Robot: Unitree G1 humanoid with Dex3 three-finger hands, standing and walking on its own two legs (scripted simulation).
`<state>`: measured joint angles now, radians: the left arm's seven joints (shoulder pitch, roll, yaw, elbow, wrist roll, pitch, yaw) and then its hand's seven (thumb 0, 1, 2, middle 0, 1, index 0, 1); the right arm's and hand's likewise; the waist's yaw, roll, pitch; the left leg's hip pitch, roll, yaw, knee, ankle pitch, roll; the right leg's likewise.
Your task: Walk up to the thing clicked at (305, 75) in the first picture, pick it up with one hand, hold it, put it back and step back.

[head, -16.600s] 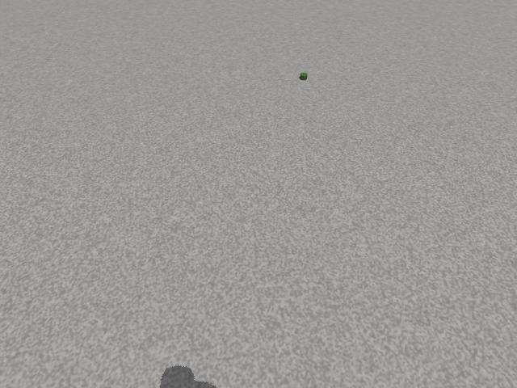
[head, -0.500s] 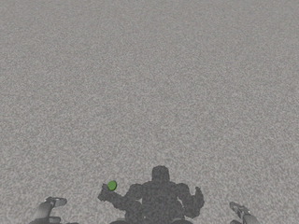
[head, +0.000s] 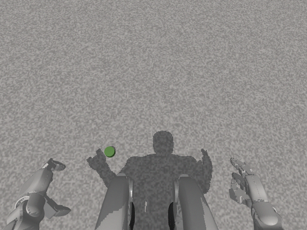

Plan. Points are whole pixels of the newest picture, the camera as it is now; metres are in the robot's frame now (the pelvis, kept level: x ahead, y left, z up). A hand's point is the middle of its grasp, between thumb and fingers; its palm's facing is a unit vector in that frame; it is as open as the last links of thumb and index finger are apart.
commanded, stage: rise first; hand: left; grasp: from above
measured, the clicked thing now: (109, 151) +0.42 +0.21 -0.56
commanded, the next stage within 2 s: approach in 1.92 s
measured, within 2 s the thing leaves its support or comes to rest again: neither
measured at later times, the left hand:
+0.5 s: hand (78, 167) +0.31 +0.28 -0.33, palm faces -0.47 -0.21 -0.86, open 13.9 cm
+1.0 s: hand (88, 160) +0.35 +0.27 -0.40, palm faces -0.47 -0.03 -0.88, open 13.8 cm
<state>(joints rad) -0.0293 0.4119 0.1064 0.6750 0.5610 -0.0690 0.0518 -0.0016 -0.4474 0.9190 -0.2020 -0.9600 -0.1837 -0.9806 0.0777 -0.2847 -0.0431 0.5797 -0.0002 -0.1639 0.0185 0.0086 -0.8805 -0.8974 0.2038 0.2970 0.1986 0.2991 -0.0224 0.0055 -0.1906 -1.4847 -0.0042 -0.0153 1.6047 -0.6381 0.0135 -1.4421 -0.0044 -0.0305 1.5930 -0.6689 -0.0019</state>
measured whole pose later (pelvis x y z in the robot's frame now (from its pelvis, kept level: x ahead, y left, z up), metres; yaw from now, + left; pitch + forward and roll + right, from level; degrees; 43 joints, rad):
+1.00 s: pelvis -0.05 +0.00 -0.22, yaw -5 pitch +35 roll -6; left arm -0.70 0.61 0.10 1.28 1.25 -0.27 0.47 0.00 -0.46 0.96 -0.18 -0.88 -0.16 -0.90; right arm 0.08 -0.26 -0.02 0.78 -0.12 -0.07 0.12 0.00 -0.90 -0.90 0.20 0.30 0.20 0.30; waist -0.13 -0.01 -0.10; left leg -2.26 0.02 -0.06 2.31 -0.67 0.03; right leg -2.18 0.01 -0.08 2.26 -0.69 0.00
